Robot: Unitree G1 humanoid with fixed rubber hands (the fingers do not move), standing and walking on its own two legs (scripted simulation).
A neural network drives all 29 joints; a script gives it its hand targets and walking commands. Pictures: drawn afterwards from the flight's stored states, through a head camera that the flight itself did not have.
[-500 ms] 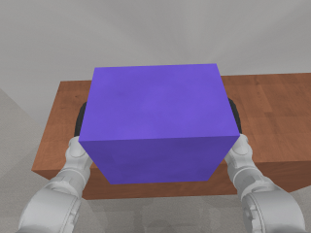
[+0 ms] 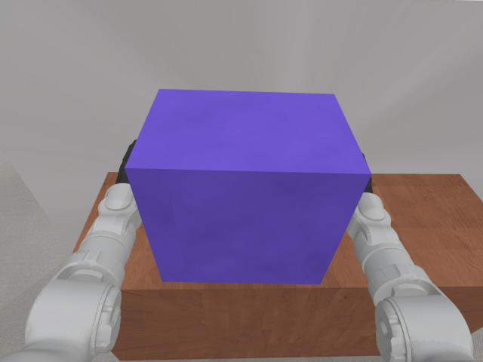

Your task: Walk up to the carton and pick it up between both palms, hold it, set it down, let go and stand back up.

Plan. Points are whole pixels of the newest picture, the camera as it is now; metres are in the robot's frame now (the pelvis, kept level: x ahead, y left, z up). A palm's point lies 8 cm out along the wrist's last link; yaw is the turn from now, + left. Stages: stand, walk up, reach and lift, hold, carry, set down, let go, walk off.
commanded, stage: reach and lift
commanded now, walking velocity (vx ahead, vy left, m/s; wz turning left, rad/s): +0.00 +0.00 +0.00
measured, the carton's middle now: (244, 192) +0.41 +0.00 +0.09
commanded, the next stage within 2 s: hold in 1.36 s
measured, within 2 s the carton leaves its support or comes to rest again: neither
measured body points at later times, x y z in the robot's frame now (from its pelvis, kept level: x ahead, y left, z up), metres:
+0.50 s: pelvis +0.03 -0.01 +0.00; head +0.00 +0.02 +0.45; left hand +0.38 +0.20 +0.14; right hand +0.39 -0.20 +0.14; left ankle +0.03 +0.12 -0.75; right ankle +0.01 -0.13 -0.75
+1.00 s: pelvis +0.01 -0.01 +0.00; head -0.02 +0.01 +0.45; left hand +0.38 +0.20 +0.17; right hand +0.38 -0.20 +0.15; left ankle +0.03 +0.12 -0.75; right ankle +0.01 -0.13 -0.75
